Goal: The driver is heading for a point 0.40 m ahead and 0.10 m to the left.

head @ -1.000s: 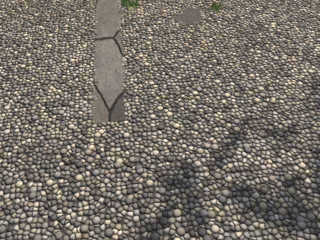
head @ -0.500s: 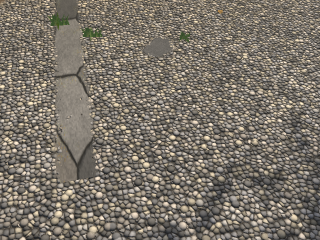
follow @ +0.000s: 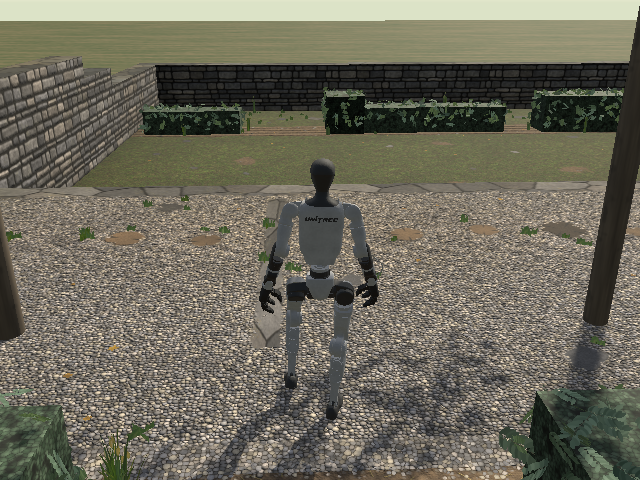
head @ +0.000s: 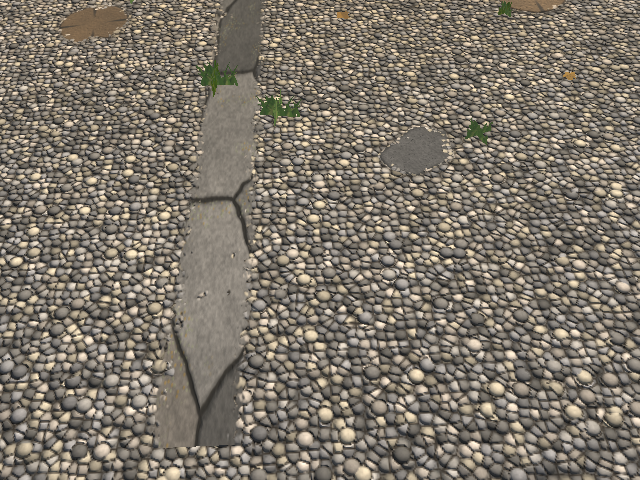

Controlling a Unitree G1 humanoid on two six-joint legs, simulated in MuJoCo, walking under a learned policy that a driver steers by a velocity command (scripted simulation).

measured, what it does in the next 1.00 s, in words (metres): walks ahead, turning left: left foot, then right foot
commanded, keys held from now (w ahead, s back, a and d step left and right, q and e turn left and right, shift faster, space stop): w+q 0.30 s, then no key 0.70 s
